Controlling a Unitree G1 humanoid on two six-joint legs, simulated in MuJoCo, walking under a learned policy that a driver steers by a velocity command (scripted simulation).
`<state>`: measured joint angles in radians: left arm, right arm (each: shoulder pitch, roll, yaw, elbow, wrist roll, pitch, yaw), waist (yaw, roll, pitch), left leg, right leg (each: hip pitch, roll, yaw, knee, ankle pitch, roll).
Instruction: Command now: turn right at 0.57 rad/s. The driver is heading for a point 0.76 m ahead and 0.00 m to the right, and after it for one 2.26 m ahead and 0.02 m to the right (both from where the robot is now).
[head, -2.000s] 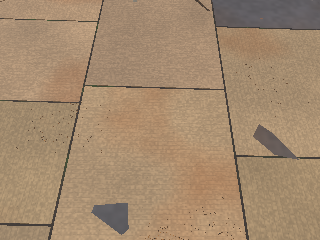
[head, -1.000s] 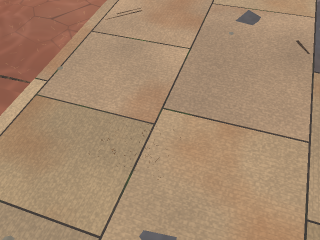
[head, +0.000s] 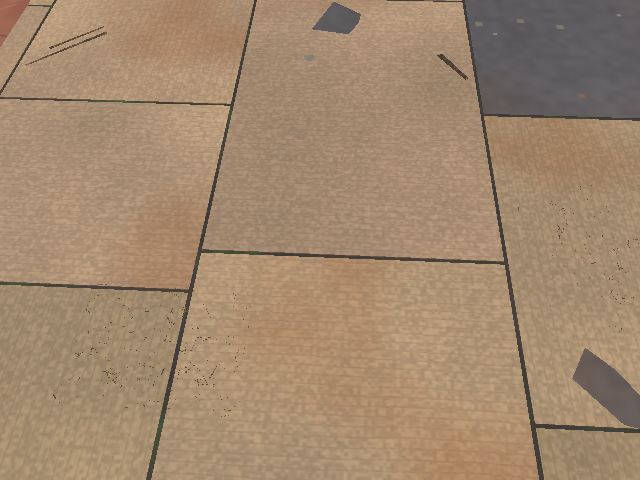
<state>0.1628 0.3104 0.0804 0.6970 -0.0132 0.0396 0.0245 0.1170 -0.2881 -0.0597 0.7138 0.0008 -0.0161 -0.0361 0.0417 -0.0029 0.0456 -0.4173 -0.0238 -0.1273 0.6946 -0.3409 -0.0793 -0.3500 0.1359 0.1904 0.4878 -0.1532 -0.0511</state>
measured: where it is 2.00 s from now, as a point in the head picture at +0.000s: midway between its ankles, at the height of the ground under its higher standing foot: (401, 359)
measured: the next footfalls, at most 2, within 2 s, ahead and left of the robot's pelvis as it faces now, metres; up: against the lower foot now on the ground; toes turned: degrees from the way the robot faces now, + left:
left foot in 0.06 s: +0.08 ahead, +0.14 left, +0.00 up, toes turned -9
right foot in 0.48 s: +0.04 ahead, -0.13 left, +0.00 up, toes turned -18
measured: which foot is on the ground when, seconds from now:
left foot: up 0.00-0.04, down 0.06-0.48, up 0.50-0.94, down 0.96-1.00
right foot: down 0.00-0.06, up 0.08-0.46, down 0.48-0.98, up 1.00-1.00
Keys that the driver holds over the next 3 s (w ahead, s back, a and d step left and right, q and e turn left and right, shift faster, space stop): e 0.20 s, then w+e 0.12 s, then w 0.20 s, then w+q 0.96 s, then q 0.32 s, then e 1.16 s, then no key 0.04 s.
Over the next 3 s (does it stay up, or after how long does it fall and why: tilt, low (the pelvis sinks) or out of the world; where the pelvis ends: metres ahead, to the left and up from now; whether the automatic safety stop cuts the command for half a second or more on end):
stays up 0.74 -0.09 0.01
